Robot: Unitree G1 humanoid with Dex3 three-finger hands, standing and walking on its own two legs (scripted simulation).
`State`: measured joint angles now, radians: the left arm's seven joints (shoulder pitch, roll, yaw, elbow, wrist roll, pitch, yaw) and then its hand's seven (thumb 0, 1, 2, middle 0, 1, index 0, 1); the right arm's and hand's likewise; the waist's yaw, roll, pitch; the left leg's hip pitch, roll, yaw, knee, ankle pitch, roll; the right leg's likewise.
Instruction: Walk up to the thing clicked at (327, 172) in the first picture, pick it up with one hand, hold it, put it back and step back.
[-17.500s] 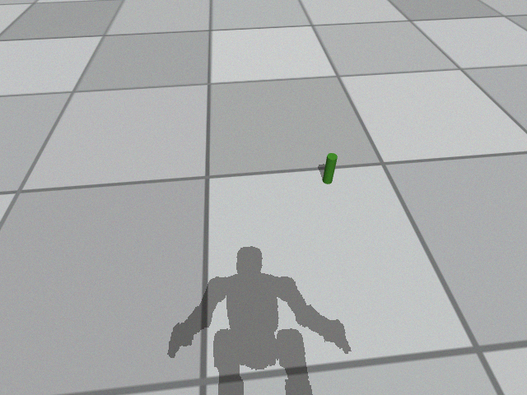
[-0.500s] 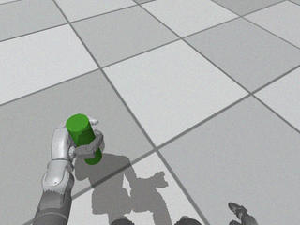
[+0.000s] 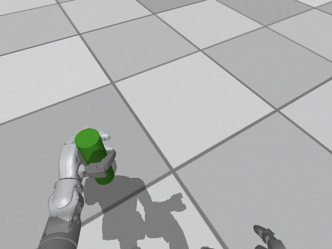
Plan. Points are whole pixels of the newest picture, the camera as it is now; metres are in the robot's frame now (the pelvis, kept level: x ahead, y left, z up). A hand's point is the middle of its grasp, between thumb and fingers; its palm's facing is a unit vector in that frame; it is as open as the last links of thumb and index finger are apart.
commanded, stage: hold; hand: left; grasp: from the side
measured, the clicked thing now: (97, 159) +0.33 +0.18 +0.03
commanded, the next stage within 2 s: none
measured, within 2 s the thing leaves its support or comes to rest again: neither
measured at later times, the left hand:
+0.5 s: hand (97, 154) +0.33 +0.17 +0.06, palm faces +0.07 -1.00 -0.02, open 6.9 cm
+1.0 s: hand (96, 157) +0.32 +0.17 +0.05, palm faces +0.07 -1.00 -0.02, open 6.9 cm
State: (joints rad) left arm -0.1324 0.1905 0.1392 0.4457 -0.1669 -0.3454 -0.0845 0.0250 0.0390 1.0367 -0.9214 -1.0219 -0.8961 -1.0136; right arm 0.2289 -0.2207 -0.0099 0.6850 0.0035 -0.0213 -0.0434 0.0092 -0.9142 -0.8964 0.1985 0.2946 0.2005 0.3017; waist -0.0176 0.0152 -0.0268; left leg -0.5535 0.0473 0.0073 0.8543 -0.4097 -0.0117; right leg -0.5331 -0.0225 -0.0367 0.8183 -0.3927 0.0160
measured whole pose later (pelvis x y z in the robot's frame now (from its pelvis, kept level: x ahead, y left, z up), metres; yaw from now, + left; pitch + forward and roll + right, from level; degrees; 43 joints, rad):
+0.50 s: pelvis +0.00 +0.00 +0.01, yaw +0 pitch +5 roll -1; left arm -0.15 0.20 0.14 0.46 -0.17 -0.35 -0.08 0.02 0.04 1.03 -0.92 -1.03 -0.89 -1.02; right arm 0.24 -0.22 -0.01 0.68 0.01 -0.03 -0.03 0.01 -0.91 -0.90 0.20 0.29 0.20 0.30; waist -0.02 0.02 -0.01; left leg -0.51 0.04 0.01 0.81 -0.39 -0.01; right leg -0.49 -0.02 -0.03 0.78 -0.37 0.02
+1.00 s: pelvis -0.01 +0.00 +0.01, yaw +0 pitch +5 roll -1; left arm -0.14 0.19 0.13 0.47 -0.16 -0.36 -0.08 0.02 0.04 1.03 -0.92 -1.03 -0.89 -1.03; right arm 0.23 -0.22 -0.01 0.69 0.00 -0.03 -0.03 0.01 -0.91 -0.90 0.20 0.29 0.20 0.30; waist -0.01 0.01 -0.01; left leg -0.51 0.04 0.01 0.81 -0.38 -0.01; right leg -0.49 -0.03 -0.03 0.77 -0.36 0.02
